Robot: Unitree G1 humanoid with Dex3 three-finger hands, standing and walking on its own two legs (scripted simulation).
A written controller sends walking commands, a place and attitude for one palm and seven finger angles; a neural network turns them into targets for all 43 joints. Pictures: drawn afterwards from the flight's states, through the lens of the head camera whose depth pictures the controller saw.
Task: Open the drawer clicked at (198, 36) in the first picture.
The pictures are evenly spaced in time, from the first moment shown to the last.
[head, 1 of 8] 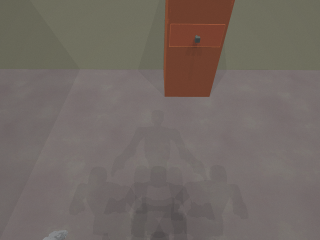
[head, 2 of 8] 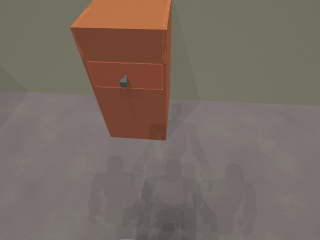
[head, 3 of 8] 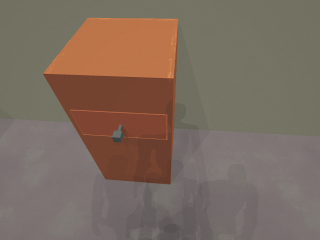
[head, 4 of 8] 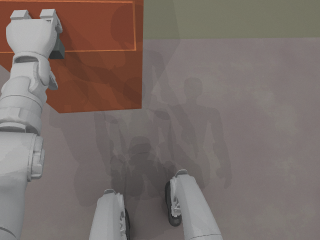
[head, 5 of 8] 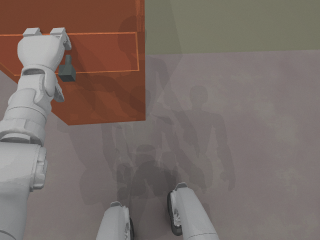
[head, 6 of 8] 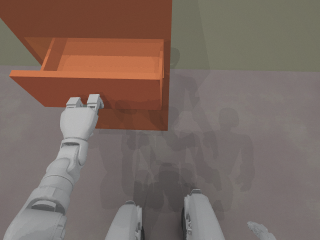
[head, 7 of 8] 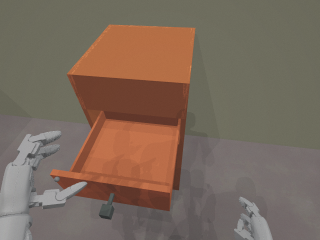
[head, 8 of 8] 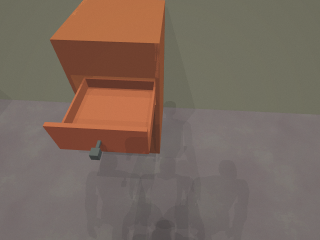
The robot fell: no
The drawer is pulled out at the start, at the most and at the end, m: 0.00 0.30 0.30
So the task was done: yes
